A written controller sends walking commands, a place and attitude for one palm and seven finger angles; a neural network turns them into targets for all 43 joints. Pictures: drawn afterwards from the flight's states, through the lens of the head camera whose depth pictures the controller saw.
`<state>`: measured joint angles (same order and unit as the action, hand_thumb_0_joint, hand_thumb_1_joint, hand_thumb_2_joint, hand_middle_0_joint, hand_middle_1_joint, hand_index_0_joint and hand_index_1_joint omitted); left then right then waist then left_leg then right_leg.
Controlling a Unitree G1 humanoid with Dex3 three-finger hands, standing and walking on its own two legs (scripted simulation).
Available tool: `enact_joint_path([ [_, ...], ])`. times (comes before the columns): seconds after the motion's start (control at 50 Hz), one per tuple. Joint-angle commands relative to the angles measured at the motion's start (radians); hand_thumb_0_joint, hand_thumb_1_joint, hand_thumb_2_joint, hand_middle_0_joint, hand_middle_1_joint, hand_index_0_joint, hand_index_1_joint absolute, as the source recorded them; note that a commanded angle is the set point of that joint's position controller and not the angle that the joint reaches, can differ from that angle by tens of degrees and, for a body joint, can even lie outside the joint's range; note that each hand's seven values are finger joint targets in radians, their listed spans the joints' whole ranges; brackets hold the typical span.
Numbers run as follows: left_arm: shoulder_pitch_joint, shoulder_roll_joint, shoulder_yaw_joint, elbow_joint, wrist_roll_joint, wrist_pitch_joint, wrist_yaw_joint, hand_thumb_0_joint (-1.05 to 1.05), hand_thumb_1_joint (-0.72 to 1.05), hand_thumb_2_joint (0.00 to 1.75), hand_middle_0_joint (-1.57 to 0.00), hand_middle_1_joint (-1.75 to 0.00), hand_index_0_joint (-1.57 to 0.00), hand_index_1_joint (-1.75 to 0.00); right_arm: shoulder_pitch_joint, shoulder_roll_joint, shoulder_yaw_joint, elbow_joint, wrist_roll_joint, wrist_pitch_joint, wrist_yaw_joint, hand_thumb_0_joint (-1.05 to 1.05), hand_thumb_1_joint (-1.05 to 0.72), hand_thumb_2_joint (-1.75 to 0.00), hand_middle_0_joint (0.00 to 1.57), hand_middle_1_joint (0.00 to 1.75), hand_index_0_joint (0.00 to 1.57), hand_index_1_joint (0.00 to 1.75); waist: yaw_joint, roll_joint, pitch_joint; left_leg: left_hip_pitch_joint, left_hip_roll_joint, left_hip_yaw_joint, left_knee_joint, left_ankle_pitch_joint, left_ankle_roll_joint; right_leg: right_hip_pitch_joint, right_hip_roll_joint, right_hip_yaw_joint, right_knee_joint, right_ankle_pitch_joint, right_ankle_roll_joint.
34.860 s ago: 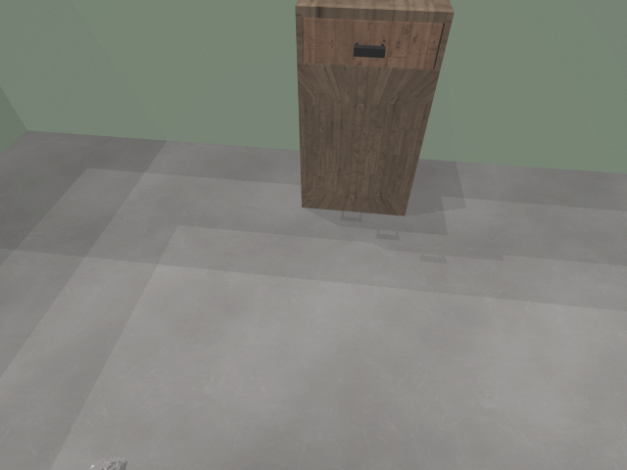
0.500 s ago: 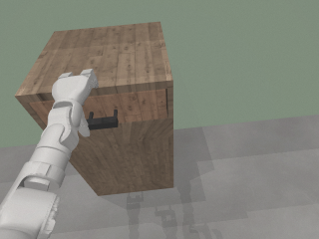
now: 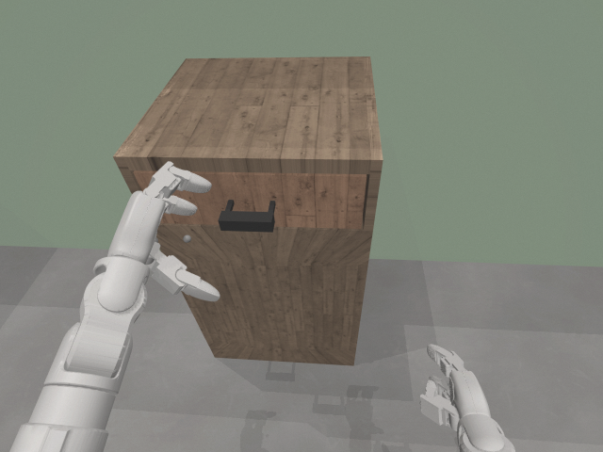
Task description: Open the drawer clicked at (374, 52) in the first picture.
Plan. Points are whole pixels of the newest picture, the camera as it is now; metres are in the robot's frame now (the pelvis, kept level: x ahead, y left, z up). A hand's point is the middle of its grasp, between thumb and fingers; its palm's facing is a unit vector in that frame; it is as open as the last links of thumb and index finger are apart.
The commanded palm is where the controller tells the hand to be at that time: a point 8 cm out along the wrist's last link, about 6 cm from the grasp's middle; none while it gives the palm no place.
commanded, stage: draw the hand back to the body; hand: left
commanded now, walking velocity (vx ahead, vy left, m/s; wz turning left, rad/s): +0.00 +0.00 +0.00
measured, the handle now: (249, 213) +0.53 +0.18 -0.01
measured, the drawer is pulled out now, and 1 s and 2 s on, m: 0.00 0.00 0.00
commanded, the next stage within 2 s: step back with the hand held close in 0.88 s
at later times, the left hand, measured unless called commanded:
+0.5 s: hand (116, 309) +0.20 +0.22 +0.16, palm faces +0.33 -0.87 -0.36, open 10.2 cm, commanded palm +0.15 +0.27 +0.18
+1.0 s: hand (82, 345) +0.17 +0.23 +0.16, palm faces +0.41 -0.84 -0.37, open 7.5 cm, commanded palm +0.11 +0.27 +0.18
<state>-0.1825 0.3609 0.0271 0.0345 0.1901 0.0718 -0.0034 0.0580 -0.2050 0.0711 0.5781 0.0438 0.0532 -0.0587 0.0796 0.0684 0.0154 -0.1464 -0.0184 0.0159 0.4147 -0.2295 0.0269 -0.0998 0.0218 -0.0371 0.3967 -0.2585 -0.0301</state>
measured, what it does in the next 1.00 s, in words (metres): stands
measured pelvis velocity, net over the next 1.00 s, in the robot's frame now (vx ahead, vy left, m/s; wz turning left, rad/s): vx -0.02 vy -0.01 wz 0.00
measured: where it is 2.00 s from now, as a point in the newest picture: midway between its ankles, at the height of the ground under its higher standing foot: outside the picture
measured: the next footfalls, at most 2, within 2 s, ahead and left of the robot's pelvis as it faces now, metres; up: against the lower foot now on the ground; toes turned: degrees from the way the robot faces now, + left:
right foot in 1.96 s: -0.14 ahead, -0.10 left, +0.00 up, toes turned -1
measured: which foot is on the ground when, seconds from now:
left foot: down 0.00-1.00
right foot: down 0.00-1.00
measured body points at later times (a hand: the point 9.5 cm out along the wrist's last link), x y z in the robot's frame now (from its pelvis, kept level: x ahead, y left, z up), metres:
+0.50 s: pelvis +0.00 -0.01 +0.00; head -0.03 -0.03 +0.45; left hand +0.18 +0.26 +0.18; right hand +0.16 -0.25 -0.09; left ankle +0.00 +0.10 -0.74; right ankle -0.03 -0.10 -0.74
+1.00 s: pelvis -0.02 -0.01 +0.00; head -0.04 -0.03 +0.45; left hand +0.14 +0.27 +0.18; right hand +0.18 -0.21 -0.08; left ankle +0.00 +0.10 -0.74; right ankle -0.03 -0.10 -0.74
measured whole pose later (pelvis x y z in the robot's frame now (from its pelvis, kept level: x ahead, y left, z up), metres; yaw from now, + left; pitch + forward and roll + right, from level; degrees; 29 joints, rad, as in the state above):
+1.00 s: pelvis -0.02 -0.01 +0.00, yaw +0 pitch -6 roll -1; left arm 0.50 0.32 0.28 -0.45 -0.06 -0.10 0.10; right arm 0.18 -0.20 0.03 0.65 -0.01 -0.14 -0.07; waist 0.07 0.07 0.03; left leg -0.10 0.01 0.01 0.41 -0.21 0.01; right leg -0.03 0.05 -0.04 0.34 -0.21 -0.04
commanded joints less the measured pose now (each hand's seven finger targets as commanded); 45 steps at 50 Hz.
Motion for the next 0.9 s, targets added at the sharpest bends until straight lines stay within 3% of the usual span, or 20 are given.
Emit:
enact_joint_path([
  [0.0, -0.213, 0.161, 0.255, -0.359, -0.247, -0.137, 0.085, 0.0, -0.26, 0.4, -0.28, -1.04, -0.28, -1.04, -0.041, -0.111, -0.038, -0.127, -0.029, -0.094, -0.024, 0.0, -0.9, -0.9, 0.2, 0.3, 0.2, 0.3, -0.037, 0.034, -0.233, 0.182, 0.031, 0.012, -0.051, 0.298, -0.011, 0.059, 0.003, 0.02, -0.064, 0.333, -0.001],
  [0.02, -0.166, 0.176, 0.281, -0.368, -0.254, -0.145, 0.093, 0.0, -0.22, 0.42, -0.28, -1.02, -0.28, -1.02, -0.038, -0.118, -0.042, -0.116, -0.033, -0.103, -0.024, 0.0, -0.9, -0.9, 0.2, 0.3, 0.2, 0.3, -0.032, 0.043, -0.216, 0.175, 0.035, 0.014, -0.058, 0.29, -0.014, 0.058, 0.003, 0.021, -0.077, 0.323, -0.002],
  [0.06, -0.098, 0.128, 0.252, -0.42, -0.261, -0.165, 0.097, 0.0, -0.15, 0.45, -0.27, -0.98, -0.27, -0.98, -0.036, -0.11, -0.042, -0.121, -0.035, -0.121, -0.021, 0.0, -0.9, -0.9, 0.2, 0.3, 0.2, 0.3, -0.036, 0.054, -0.186, 0.162, 0.039, 0.011, -0.07, 0.292, -0.019, 0.057, -0.001, 0.019, -0.081, 0.319, -0.002],
  [0.1, -0.017, 0.116, 0.251, -0.466, -0.265, -0.18, 0.098, 0.0, -0.08, 0.48, -0.27, -0.93, -0.27, -0.93, -0.03, -0.114, -0.048, -0.123, -0.038, -0.14, -0.015, 0.0, -0.9, -0.9, 0.2, 0.3, 0.2, 0.3, -0.033, 0.058, -0.179, 0.157, 0.043, 0.006, -0.074, 0.315, -0.022, 0.062, -0.001, 0.017, -0.077, 0.324, -0.002],
  [0.18, 0.154, 0.101, 0.256, -0.527, -0.273, -0.2, 0.095, 0.0, 0.06, 0.54, -0.26, -0.84, -0.26, -0.84, -0.029, -0.122, -0.063, -0.121, -0.038, -0.162, -0.008, 0.0, -0.9, -0.9, 0.2, 0.3, 0.2, 0.3, -0.03, -0.008, -0.163, 0.142, 0.044, 0.011, -0.069, 0.32, -0.016, 0.063, -0.003, 0.02, -0.079, 0.337, 0.004],
  [0.22, 0.242, 0.115, 0.283, -0.546, -0.271, -0.208, 0.095, 0.0, 0.13, 0.57, -0.25, -0.8, -0.25, -0.8, -0.029, -0.129, -0.073, -0.116, -0.039, -0.173, -0.006, 0.0, -0.9, -0.9, 0.2, 0.3, 0.2, 0.3, -0.024, -0.038, -0.158, 0.132, 0.044, 0.014, -0.064, 0.323, -0.014, 0.063, -0.001, 0.021, -0.083, 0.341, 0.006],
  [0.26, 0.288, 0.111, 0.286, -0.573, -0.275, -0.212, 0.095, 0.0, 0.2, 0.6, -0.25, -0.75, -0.25, -0.75, -0.031, -0.128, -0.078, -0.114, -0.035, -0.174, -0.005, 0.0, -0.9, -0.9, 0.2, 0.3, 0.2, 0.3, -0.028, -0.015, -0.125, 0.116, 0.044, 0.017, -0.069, 0.275, -0.015, 0.044, -0.007, 0.026, -0.088, 0.301, 0.008],
  [0.34, 0.393, 0.131, 0.324, -0.62, -0.274, -0.232, 0.102, 0.0, 0.34, 0.66, -0.24, -0.66, -0.24, -0.66, -0.024, -0.13, -0.088, -0.11, -0.037, -0.189, -0.01, 0.0, -0.9, -0.9, 0.2, 0.3, 0.2, 0.3, -0.025, -0.039, -0.102, 0.104, 0.041, 0.013, -0.069, 0.218, -0.012, 0.023, -0.008, 0.029, -0.102, 0.239, 0.01],
  [0.4, 0.485, 0.14, 0.351, -0.665, -0.271, -0.244, 0.108, 0.0, 0.44, 0.7, -0.23, -0.59, -0.23, -0.59, -0.017, -0.127, -0.094, -0.107, -0.039, -0.202, -0.013, 0.0, -0.9, -0.9, 0.2, 0.3, 0.2, 0.3, -0.021, -0.024, -0.106, 0.107, 0.037, 0.017, -0.055, 0.221, -0.01, 0.018, -0.01, 0.036, -0.102, 0.248, 0.011],
  [0.52, 0.632, 0.135, 0.374, -0.7, -0.271, -0.25, 0.105, 0.0, 0.65, 0.8, -0.22, -0.46, -0.22, -0.46, -0.014, -0.12, -0.099, -0.105, -0.041, -0.219, -0.012, 0.0, -0.9, -0.9, 0.2, 0.3, 0.2, 0.3, -0.018, -0.012, -0.029, 0.081, 0.036, 0.01, -0.052, 0.143, -0.014, -0.034, -0.007, 0.049, -0.138, 0.154, 0.011],
  [0.56, 0.665, 0.138, 0.385, -0.719, -0.272, -0.252, 0.107, 0.0, 0.73, 0.82, -0.21, -0.41, -0.21, -0.41, -0.016, -0.113, -0.101, -0.108, -0.042, -0.223, -0.017, 0.0, -0.9, -0.9, 0.2, 0.3, 0.2, 0.3, -0.017, -0.023, -0.027, 0.083, 0.039, 0.007, -0.052, 0.124, -0.013, -0.042, -0.009, 0.05, -0.14, 0.13, 0.013],
  [0.64, 0.581, 0.121, 0.348, -0.721, -0.262, -0.25, 0.113, 0.0, 0.87, 0.88, -0.2, -0.32, -0.2, -0.32, -0.013, -0.114, -0.095, -0.094, -0.047, -0.238, -0.027, 0.0, -0.9, -0.9, 0.2, 0.3, 0.2, 0.3, -0.037, -0.009, 0.001, 0.095, 0.034, 0.004, -0.045, 0.091, -0.007, -0.073, -0.013, 0.061, -0.161, 0.09, 0.017],
  [0.66, 0.581, 0.115, 0.348, -0.699, -0.264, -0.246, 0.116, 0.0, 0.9, 0.9, -0.2, -0.3, -0.2, -0.3, -0.011, -0.112, -0.094, -0.091, -0.048, -0.237, -0.029, 0.0, -0.9, -0.9, 0.2, 0.3, 0.2, 0.3, -0.036, -0.046, 0.007, 0.092, 0.034, -0.002, -0.045, 0.08, -0.006, -0.076, -0.012, 0.057, -0.165, 0.066, 0.018],
  [0.76, 0.569, 0.122, 0.351, -0.701, -0.26, -0.247, 0.121, 0.0, 0.9, 0.9, -0.2, -0.3, -0.2, -0.3, -0.022, -0.106, -0.086, -0.089, -0.051, -0.244, -0.028, 0.0, -0.9, -0.9, 0.2, 0.3, 0.2, 0.3, -0.021, -0.006, -0.007, 0.094, 0.031, -0.012, -0.057, 0.079, -0.01, -0.05, -0.02, 0.056, -0.162, 0.056, 0.011],
  [0.88, 0.591, 0.121, 0.358, -0.703, -0.26, -0.241, 0.118, 0.0, 0.9, 0.9, -0.2, -0.3, -0.2, -0.3, -0.027, -0.104, -0.083, -0.092, -0.054, -0.244, -0.022, 0.0, -0.9, -0.9, 0.2, 0.3, 0.2, 0.3, -0.011, -0.028, -0.021, 0.087, 0.036, -0.016, -0.061, 0.12, -0.012, -0.023, -0.017, 0.05, -0.144, 0.107, 0.01],
])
